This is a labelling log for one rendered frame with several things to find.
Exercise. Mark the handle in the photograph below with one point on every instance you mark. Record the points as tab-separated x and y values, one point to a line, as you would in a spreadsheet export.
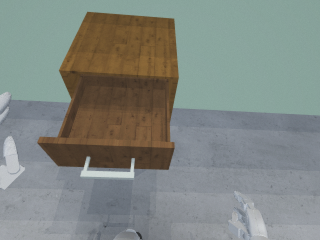
108	175

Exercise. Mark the left robot hand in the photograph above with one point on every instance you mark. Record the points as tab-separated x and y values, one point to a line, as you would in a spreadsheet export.
12	170

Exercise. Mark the cabinet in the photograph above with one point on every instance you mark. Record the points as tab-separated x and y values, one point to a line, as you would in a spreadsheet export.
123	45

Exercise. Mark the right robot hand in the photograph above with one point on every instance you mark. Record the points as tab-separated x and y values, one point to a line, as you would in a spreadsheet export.
248	224

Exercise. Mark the robot left shin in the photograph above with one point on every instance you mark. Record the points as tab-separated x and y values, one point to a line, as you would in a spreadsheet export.
131	230

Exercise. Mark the drawer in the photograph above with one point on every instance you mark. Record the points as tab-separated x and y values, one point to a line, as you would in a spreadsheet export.
112	119

